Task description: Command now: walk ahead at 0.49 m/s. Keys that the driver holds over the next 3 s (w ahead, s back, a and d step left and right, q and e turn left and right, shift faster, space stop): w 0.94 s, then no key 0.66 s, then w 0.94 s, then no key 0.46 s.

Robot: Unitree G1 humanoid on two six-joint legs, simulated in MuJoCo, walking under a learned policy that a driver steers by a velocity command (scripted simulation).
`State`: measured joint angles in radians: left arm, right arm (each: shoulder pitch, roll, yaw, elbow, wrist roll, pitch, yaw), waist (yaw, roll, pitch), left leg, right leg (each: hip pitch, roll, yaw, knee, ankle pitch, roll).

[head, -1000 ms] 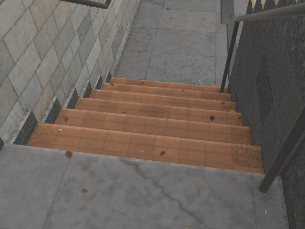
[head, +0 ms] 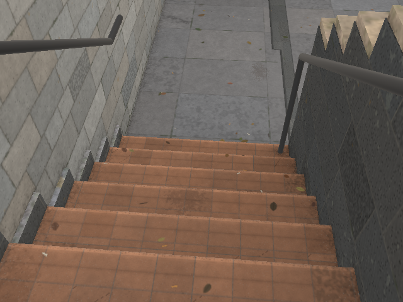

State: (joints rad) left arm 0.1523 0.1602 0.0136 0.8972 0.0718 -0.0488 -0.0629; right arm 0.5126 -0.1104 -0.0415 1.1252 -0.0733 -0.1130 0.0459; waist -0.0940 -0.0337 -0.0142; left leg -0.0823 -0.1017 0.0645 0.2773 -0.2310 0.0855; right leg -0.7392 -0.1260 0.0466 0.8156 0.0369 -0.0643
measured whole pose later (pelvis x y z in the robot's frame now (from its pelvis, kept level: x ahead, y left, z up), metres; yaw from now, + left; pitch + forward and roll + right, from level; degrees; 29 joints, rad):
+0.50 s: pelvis +0.22 -0.06 +0.00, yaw +0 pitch +2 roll -1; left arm 0.49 0.13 0.03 1.10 0.05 -0.11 -0.05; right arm 0.13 -0.19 -0.06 0.98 -0.08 -0.08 0.04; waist 0.08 0.02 -0.03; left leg -0.67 0.12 -0.03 0.89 -0.14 0.05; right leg -0.24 0.07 -0.05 0.33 -0.13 -0.08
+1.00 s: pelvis +0.40 +0.01 -0.03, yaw +1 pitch +3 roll +2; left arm 0.22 0.18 0.04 0.96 0.08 -0.10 -0.05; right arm 0.51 -0.11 -0.02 1.05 -0.09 -0.10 0.00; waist -0.06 -0.05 -0.07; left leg -0.24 -0.05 0.11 0.64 -0.45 0.05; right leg -0.71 -0.07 0.06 0.86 0.29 -0.08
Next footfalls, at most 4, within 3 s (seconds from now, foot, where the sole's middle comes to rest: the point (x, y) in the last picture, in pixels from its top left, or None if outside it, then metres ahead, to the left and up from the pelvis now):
0.18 right None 0.28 -0.14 -0.78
0.76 left None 0.37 0.10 -0.78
1.22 right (220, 287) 0.62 -0.10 -0.96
1.44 left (152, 301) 0.55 0.15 -0.84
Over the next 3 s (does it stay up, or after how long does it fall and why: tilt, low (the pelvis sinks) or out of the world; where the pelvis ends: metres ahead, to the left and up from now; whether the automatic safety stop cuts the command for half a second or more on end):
stays up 1.08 -0.04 -0.54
